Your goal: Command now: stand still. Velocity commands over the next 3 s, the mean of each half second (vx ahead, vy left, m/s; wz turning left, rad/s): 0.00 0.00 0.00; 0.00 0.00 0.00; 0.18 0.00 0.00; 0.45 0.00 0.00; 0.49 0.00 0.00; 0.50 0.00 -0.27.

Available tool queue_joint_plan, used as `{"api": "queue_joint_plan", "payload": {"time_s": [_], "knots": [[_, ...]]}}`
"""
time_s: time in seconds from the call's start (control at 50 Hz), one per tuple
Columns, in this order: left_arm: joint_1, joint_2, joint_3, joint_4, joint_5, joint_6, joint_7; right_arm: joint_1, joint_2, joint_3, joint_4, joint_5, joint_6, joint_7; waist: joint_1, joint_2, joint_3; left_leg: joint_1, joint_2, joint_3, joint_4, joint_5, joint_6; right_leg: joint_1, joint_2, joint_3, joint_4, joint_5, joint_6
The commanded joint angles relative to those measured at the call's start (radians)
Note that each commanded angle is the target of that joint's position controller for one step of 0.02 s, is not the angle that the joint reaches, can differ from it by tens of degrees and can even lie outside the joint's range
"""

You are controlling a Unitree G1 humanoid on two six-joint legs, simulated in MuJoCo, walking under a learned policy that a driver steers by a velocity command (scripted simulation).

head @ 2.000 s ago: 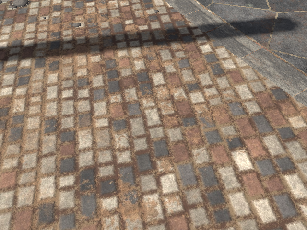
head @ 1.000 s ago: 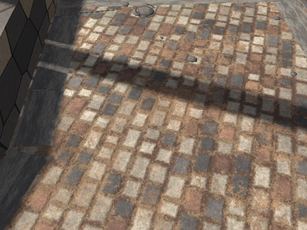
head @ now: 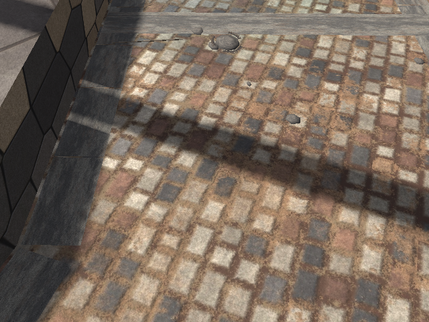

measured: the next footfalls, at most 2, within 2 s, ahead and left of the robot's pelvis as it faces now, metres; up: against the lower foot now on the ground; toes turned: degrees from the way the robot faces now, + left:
right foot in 1.90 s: +0.49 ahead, -0.13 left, +0.00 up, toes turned -3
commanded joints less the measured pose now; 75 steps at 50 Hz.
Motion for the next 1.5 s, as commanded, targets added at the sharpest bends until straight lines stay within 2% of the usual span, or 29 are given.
{"api": "queue_joint_plan", "payload": {"time_s": [0.02,0.26,0.5,1.14,1.16,1.18,1.2,1.22,1.24,1.26,1.28,1.32,1.34,1.36,1.38,1.4,1.42,1.44,1.46,1.48,1.5], "knots": [[0.053,0.098,0.016,-0.013,0.0,-0.01,0.004,-0.029,-0.103,-0.019,-0.025,0.001,-0.007,-0.006,-0.004,0.001,-0.022,0.174,0.058,-0.065,-0.068,0.18,0.05,-0.178,-0.03,0.025,-0.128,0.101,-0.022],[0.112,0.066,0.007,0.019,0.001,-0.02,0.007,-0.02,-0.096,-0.01,0.062,0.002,-0.001,-0.011,-0.012,-0.003,0.004,0.167,0.051,-0.061,-0.093,0.117,0.039,-0.19,-0.023,0.021,-0.154,0.07,-0.025],[0.164,0.044,0.003,0.034,-0.001,-0.024,0.008,0.002,-0.087,0.0,0.116,0.004,0.001,-0.014,-0.017,-0.005,0.01,0.165,0.048,-0.058,-0.099,0.126,0.036,-0.186,-0.019,0.017,-0.163,0.093,-0.028],[0.239,0.016,0.004,0.042,-0.004,-0.028,0.008,0.044,-0.076,0.01,0.155,0.007,0.004,-0.021,-0.021,-0.009,0.018,0.17,0.047,-0.051,-0.092,0.176,0.031,-0.174,-0.015,0.016,-0.172,0.148,-0.032],[0.26,0.009,0.003,0.052,-0.005,-0.026,0.009,0.062,-0.065,0.013,0.165,0.007,0.005,-0.021,-0.019,-0.015,-0.002,0.177,0.033,-0.035,-0.088,0.067,0.03,-0.166,-0.011,0.013,-0.185,0.048,-0.038],[0.265,0.024,0.009,0.054,-0.009,-0.024,0.011,0.068,-0.068,0.011,0.168,0.011,0.005,-0.021,-0.019,-0.033,0.018,0.151,0.006,-0.008,-0.063,-0.09,0.028,-0.182,-0.014,0.028,-0.2,-0.091,-0.056],[0.251,0.053,0.018,0.041,-0.014,-0.022,0.015,0.068,-0.075,0.006,0.166,0.015,0.002,-0.02,-0.016,-0.064,0.051,0.091,-0.023,0.023,-0.02,-0.25,0.028,-0.195,-0.035,0.067,-0.218,-0.235,-0.089],[0.257,0.075,0.026,0.03,-0.019,-0.024,0.018,0.043,-0.076,0.004,0.153,0.015,-0.008,-0.017,-0.002,-0.091,0.091,0.007,-0.034,0.039,0.029,-0.323,0.03,-0.193,-0.082,0.137,-0.258,-0.359,-0.127],[0.279,0.105,0.036,0.026,-0.027,-0.031,0.02,-0.001,-0.065,0.006,0.131,0.019,-0.025,-0.01,0.018,-0.136,0.13,-0.086,-0.037,0.063,0.11,-0.282,0.029,-0.162,-0.167,0.25,-0.323,-0.433,-0.174],[0.263,0.145,0.051,0.018,-0.032,-0.041,0.02,-0.032,-0.053,0.009,0.11,0.023,-0.045,0.001,0.021,-0.179,0.177,-0.17,-0.005,0.066,0.198,-0.197,0.034,-0.134,-0.267,0.362,-0.373,-0.431,-0.222],[0.255,0.146,0.056,0.013,-0.031,-0.052,0.019,-0.053,-0.05,0.01,0.097,0.025,-0.063,0.01,0.023,-0.174,0.205,-0.235,0.036,0.042,0.249,-0.188,0.045,-0.109,-0.32,0.411,-0.383,-0.37,-0.249],[0.246,0.12,0.054,0.004,-0.028,-0.066,0.009,-0.057,-0.052,0.009,0.078,0.036,-0.09,0.024,0.011,-0.154,0.212,-0.289,0.07,0.031,0.218,-0.257,0.063,-0.029,-0.316,0.37,-0.346,-0.192,-0.237],[0.228,0.116,0.054,-0.002,-0.034,-0.065,0.003,-0.028,-0.05,0.007,0.082,0.042,-0.1,0.03,-0.012,-0.141,0.197,-0.211,0.063,0.05,0.121,-0.239,0.068,-0.038,-0.283,0.307,-0.314,-0.131,-0.21],[0.196,0.118,0.053,-0.012,-0.039,-0.062,-0.002,0.052,-0.049,0.0,0.113,0.044,-0.105,0.034,-0.053,-0.127,0.165,-0.032,0.025,0.097,0.006,-0.154,0.065,-0.109,-0.229,0.226,-0.265,-0.076,-0.178],[0.187,0.124,0.053,-0.022,-0.035,-0.062,-0.005,0.162,-0.071,-0.017,0.159,0.04,-0.104,0.034,-0.091,-0.113,0.106,0.171,-0.034,0.13,-0.023,-0.068,0.056,-0.188,-0.173,0.168,-0.181,0.077,-0.156],[0.147,0.12,0.048,-0.039,-0.033,-0.068,-0.008,0.306,-0.111,-0.039,0.196,0.036,-0.102,0.034,-0.159,-0.05,0.039,0.343,0.014,0.029,-0.063,-0.051,0.079,-0.272,-0.114,0.088,0.02,0.27,-0.119],[0.127,0.046,0.029,-0.082,-0.029,-0.082,-0.008,0.458,-0.229,-0.07,0.21,0.036,-0.104,0.031,-0.197,0.231,-0.038,0.521,0.251,-0.396,-0.24,-0.181,0.204,-0.49,0.03,-0.058,0.414,0.202,-0.034],[0.111,0.017,0.022,-0.103,-0.039,-0.103,-0.008,0.497,-0.194,-0.046,0.216,0.016,-0.117,0.04,-0.182,0.265,-0.103,0.55,0.395,-0.747,-0.39,-0.229,0.289,-0.597,0.073,0.075,0.677,-0.141,-0.038],[0.09,0.05,0.034,-0.115,-0.066,-0.114,-0.016,0.385,-0.144,-0.023,0.187,0.01,-0.13,0.038,-0.121,0.159,-0.019,0.477,0.413,-0.674,-0.377,-0.27,0.269,-0.687,0.006,0.139,0.799,-0.095,-0.073],[0.073,0.065,0.036,-0.116,-0.068,-0.119,-0.024,0.287,-0.104,-0.008,0.152,0.013,-0.135,0.041,-0.087,0.097,0.027,0.402,0.366,-0.525,-0.381,-0.248,0.229,-0.691,-0.048,0.126,0.801,0.011,-0.1],[0.062,0.07,0.044,-0.116,-0.056,-0.122,-0.023,0.232,-0.093,0.002,0.133,0.011,-0.134,0.046,-0.061,0.056,0.053,0.345,0.326,-0.412,-0.399,-0.179,0.199,-0.68,-0.086,0.108,0.749,0.102,-0.111]]}}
